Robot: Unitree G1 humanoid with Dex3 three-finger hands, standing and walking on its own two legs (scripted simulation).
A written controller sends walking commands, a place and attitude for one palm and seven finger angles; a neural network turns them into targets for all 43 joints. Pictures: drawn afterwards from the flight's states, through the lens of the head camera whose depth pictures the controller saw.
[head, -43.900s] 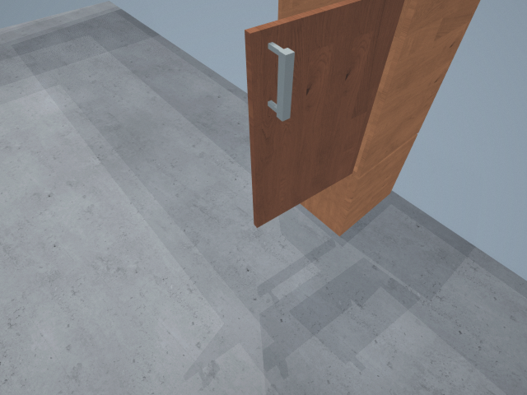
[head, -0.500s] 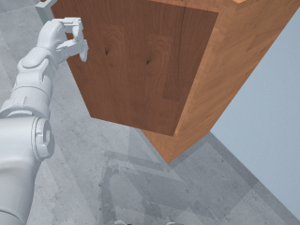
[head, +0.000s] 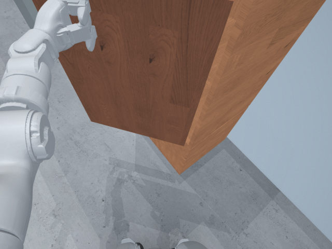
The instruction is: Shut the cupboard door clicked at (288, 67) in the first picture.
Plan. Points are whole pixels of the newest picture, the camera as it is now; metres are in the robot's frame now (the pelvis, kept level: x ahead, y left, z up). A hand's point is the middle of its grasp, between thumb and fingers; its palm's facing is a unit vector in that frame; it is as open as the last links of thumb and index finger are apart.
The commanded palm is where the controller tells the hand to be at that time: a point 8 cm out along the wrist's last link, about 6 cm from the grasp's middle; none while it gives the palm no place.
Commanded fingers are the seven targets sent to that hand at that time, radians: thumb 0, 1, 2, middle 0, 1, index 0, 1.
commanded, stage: pull the fist back off the door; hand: left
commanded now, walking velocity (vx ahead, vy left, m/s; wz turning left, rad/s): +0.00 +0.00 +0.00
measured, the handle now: (40, 17) +0.60 +0.20 +0.18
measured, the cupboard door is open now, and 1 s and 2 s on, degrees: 37 33 33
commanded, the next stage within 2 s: draw the hand back to the body in 0.92 s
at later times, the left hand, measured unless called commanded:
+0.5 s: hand (98, 30) +0.54 +0.08 +0.19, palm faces +0.05 -1.00 +0.00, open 3.1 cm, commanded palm +0.49 +0.13 +0.18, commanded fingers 0.00 0.90 0.90 -1.30 -1.50 -1.30 -1.50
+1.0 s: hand (93, 60) +0.45 +0.09 +0.19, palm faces +0.02 -1.00 -0.01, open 3.1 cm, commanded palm +0.43 +0.13 +0.18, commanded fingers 0.00 0.90 0.90 -1.30 -1.50 -1.30 -1.50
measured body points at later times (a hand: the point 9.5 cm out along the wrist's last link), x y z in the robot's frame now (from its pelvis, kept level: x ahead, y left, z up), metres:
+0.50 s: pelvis +0.01 -0.01 +0.01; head +0.07 -0.03 +0.46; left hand +0.53 +0.13 +0.19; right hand -0.03 -0.26 -0.12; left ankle +0.01 +0.09 -0.71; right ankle -0.04 -0.08 -0.71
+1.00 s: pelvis +0.00 -0.01 +0.02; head +0.01 -0.02 +0.47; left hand +0.45 +0.14 +0.19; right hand +0.12 -0.26 -0.09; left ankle +0.01 +0.09 -0.71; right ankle -0.04 -0.08 -0.71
